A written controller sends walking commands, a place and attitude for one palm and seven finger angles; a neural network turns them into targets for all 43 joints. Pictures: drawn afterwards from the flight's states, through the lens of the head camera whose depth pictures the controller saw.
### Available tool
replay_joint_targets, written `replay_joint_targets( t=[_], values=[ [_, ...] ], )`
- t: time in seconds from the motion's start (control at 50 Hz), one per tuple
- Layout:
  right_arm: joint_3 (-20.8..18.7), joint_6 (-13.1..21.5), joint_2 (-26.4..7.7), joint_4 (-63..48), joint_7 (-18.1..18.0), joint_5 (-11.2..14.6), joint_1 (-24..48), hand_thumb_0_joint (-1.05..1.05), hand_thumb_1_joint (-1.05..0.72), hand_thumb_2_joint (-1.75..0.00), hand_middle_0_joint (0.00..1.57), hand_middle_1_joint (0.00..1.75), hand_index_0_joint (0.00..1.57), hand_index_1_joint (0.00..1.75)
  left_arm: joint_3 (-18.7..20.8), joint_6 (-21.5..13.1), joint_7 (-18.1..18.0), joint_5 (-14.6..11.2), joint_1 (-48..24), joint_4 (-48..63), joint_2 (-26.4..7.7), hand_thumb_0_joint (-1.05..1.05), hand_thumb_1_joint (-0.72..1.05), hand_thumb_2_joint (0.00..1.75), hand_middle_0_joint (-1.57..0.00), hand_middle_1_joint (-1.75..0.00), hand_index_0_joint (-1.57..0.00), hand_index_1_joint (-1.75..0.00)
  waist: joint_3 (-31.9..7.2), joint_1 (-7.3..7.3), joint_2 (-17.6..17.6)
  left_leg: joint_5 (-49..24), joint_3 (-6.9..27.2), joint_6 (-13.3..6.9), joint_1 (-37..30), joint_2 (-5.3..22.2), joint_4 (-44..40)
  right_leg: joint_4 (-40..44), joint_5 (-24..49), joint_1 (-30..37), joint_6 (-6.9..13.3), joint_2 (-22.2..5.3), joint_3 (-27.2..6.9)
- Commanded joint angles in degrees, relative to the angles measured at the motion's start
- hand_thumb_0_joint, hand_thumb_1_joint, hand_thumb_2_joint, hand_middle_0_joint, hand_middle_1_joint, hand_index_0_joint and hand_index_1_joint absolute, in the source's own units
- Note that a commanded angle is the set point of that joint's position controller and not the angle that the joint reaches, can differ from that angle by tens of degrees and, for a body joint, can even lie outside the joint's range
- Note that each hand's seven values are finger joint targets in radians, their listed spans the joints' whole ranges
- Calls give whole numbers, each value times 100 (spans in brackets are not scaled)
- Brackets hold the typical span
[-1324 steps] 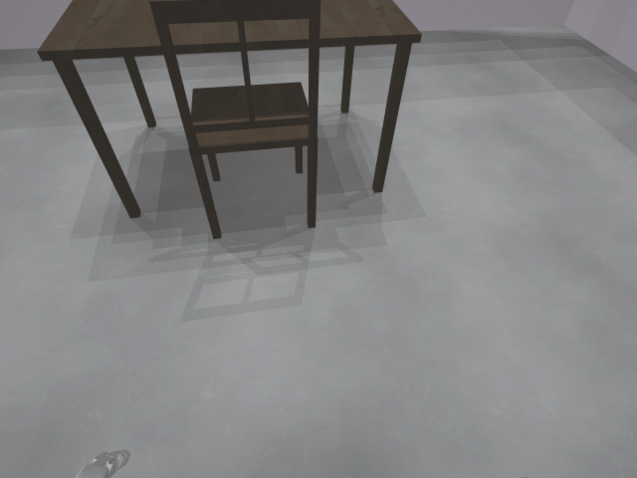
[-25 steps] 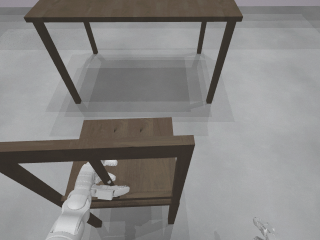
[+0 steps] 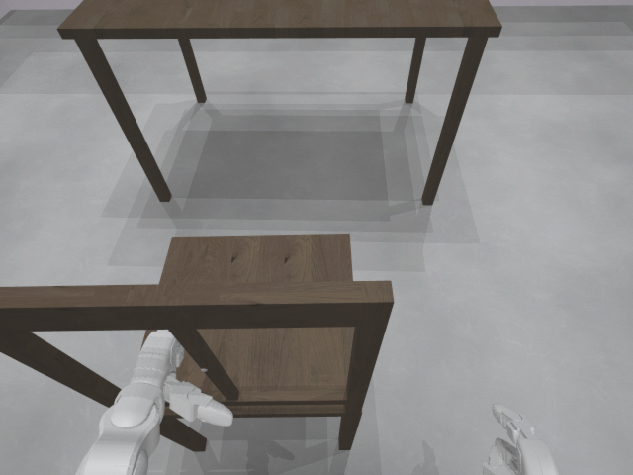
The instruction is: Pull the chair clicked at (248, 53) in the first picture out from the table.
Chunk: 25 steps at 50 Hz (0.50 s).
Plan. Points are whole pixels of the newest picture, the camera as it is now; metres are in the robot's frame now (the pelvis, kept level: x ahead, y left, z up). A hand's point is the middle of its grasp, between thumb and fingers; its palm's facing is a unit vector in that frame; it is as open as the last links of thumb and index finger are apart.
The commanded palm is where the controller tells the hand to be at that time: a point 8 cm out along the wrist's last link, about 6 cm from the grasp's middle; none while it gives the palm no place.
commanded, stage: draw the fingers out of the gap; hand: left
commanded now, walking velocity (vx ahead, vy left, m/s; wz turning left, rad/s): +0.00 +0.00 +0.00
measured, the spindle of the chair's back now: (211, 366) +0.27 +0.15 -0.05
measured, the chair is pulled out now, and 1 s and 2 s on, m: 0.74 0.74 0.74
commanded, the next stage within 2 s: draw the hand back to the body in 0.78 s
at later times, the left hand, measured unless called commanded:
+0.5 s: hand (180, 438) +0.18 +0.17 -0.04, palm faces -0.02 -0.98 -0.18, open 17.5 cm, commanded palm +0.16 +0.23 -0.02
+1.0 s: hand out of the picture +0.13 +0.17 -0.02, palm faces +0.07 -0.99 -0.09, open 17.5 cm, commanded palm +0.11 +0.23 +0.01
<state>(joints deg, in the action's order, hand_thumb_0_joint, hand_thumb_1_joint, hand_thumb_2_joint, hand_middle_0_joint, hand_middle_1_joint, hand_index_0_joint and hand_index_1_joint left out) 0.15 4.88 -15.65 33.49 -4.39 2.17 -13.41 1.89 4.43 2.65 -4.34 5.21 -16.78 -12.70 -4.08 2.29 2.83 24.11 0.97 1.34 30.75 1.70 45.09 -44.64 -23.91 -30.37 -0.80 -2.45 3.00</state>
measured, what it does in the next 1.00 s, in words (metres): stands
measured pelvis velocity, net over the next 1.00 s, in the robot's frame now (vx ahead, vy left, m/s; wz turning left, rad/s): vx -0.01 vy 0.01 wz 0.02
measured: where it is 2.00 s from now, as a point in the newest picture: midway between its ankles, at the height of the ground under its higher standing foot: outside the picture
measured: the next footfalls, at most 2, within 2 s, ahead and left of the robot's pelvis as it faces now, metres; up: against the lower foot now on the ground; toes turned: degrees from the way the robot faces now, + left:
none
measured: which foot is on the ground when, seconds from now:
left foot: down 0.00-1.00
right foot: down 0.00-1.00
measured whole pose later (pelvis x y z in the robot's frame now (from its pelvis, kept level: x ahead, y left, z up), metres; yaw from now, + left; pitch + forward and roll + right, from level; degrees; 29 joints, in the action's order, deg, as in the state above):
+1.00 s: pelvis -0.01 +0.01 -0.02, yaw +1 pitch +11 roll -2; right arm -0.4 9.0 -12.2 29.3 -7.0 2.5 -13.5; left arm -0.3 1.7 2.3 -7.8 39.8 14.7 -12.1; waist -8.0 0.5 2.4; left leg 28.3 3.0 0.9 39.1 1.3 56.4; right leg -53.7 -27.6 -36.9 -1.1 -2.9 4.6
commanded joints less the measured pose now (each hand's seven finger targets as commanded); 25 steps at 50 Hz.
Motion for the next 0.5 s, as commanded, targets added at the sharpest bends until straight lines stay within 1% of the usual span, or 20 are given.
replay_joint_targets(
  t=[0.0,0.02,0.04,0.06,0.08,0.12,0.14,0.16,0.18,0.2,0.22,0.24,0.26,0.28,0.3,0.32,0.34,0.4,0.44,0.48],
  values=[
    [-304,260,-780,-723,-69,-16,65,0,-90,-90,20,30,20,30,789,-245,-64,72,-539,871,-1288,0,-55,20,0,0,0,0,-1260,49,-347,-2181,-102,-254,-557,-38,-290,379,2540,713,90,-26,114],
    [-290,248,-738,-820,-55,-9,113,0,-90,-90,20,30,20,30,715,-244,-45,77,-279,1090,-1165,0,-55,20,0,0,0,0,-1364,-18,-281,-2184,-125,-252,-555,-57,-316,347,2548,784,92,-48,104],
    [-278,261,-693,-897,-49,0,164,0,-90,-90,20,30,20,30,564,-223,-44,83,-30,1236,-989,0,-55,20,0,0,0,0,-1425,-31,-278,-2201,-152,-258,-566,-63,-302,331,2579,807,90,-57,117],
    [-284,266,-676,-935,-42,14,184,0,-90,-90,20,30,20,30,533,-206,-48,71,83,1353,-929,0,-55,20,0,0,0,0,-1437,-44,-286,-2224,-158,-249,-563,-56,-296,322,2575,808,91,-57,115],
    [-284,284,-656,-992,-27,15,212,0,-90,-90,20,30,20,30,463,-207,-49,60,194,1568,-861,0,-55,20,0,0,0,0,-1519,-66,-101,-2238,-158,-241,-591,-56,-289,310,2519,804,96,-61,110],
    [-276,332,-638,-1044,-34,24,246,0,-90,-90,20,30,20,30,339,-186,-73,37,303,1925,-799,0,-55,20,0,0,0,0,-1510,-27,84,-2259,-133,-239,-649,-46,-260,306,2418,726,105,-61,131],
    [-287,352,-630,-1049,-41,14,239,0,-90,-90,20,30,20,30,376,-168,-94,15,519,1923,-805,0,-55,20,0,0,0,0,-1473,-24,-82,-2225,-110,-239,-603,-31,-242,297,2373,705,98,-50,158],
    [-287,376,-645,-1061,-54,22,239,0,-90,-90,20,30,20,30,310,-172,-93,8,545,2043,-777,0,-55,20,0,0,0,0,-1413,26,-177,-2186,-95,-247,-563,-29,-215,297,2350,635,87,-37,153],
    [-287,396,-637,-1075,-66,19,240,0,-90,-90,20,30,20,30,294,-152,-95,-3,694,2029,-730,0,-55,20,0,0,0,0,-1337,27,-238,-2053,-86,-251,-484,-38,-202,301,2216,570,79,-27,172],
    [-289,404,-665,-1057,-95,19,245,0,-90,-90,20,30,20,30,298,-132,-90,-7,626,2037,-775,0,-55,20,0,0,0,0,-1195,83,-330,-1965,-65,-262,-405,-38,-189,320,2158,509,87,-16,182],
    [-301,425,-676,-1051,-112,15,216,0,-90,-90,20,30,20,30,367,-131,-87,-13,696,2073,-837,0,-55,20,0,0,0,0,-1233,79,-413,-1878,-67,-270,-376,-49,-157,305,2092,473,66,-12,173],
    [-294,451,-670,-1069,-121,9,235,0,-90,-90,20,30,20,30,317,-149,-69,-15,725,2164,-806,0,-55,20,0,0,0,0,-1187,95,-312,-1809,-65,-268,-345,-62,-137,288,2029,415,63,-19,170],
    [-301,472,-662,-1073,-132,9,228,0,-90,-90,20,30,20,30,337,-166,-59,-9,853,2244,-819,0,-55,20,0,0,0,0,-1206,75,-332,-1807,-50,-265,-342,-57,-125,262,1975,394,69,-19,186],
    [-290,504,-637,-1104,-135,12,256,0,-90,-90,20,30,20,30,222,-182,-41,-5,962,2365,-721,0,-55,20,0,0,0,0,-1205,68,-283,-1758,-29,-267,-345,-67,-122,248,1872,345,73,-20,199],
    [-309,522,-640,-1094,-153,10,278,0,-90,-90,20,30,20,30,347,-186,-57,1,1084,2440,-856,0,-55,20,0,0,0,0,-1208,29,-216,-1818,-12,-266,-333,-56,-111,235,1866,367,103,-16,206],
    [-303,548,-621,-1116,-156,10,266,0,-90,-90,20,30,20,30,300,-214,-57,5,1173,2611,-836,0,-55,20,0,0,0,0,-1321,19,-82,-1830,-16,-259,-390,-71,-83,199,1846,357,97,-31,191],
    [-306,560,-595,-1125,-163,11,280,0,-90,-90,20,30,20,30,274,-211,-63,16,1361,2647,-807,0,-55,20,0,0,0,0,-1278,20,-160,-1808,-11,-259,-367,-60,-62,187,1799,308,94,-24,205],
    [-293,603,-579,-1139,-182,14,335,0,-90,-90,20,30,20,30,192,-209,-93,71,1430,2921,-816,0,-55,20,0,0,0,0,-1162,32,69,-1671,52,-250,-313,-63,-69,157,1507,158,122,-21,229],
    [-265,624,-541,-1199,-178,8,360,0,-90,-90,20,30,20,30,-6,-163,-127,93,1662,3021,-631,0,-55,20,0,0,0,0,-1061,47,29,-1499,96,-241,-263,-61,-79,131,1279,25,110,-15,270],
    [-269,606,-546,-1210,-197,6,370,0,-90,-90,20,30,20,30,98,-86,-147,84,1791,2915,-691,0,-55,20,0,0,0,0,-950,49,-231,-1273,104,-252,-110,-74,-43,157,1125,-41,98,4,263]
  ],
)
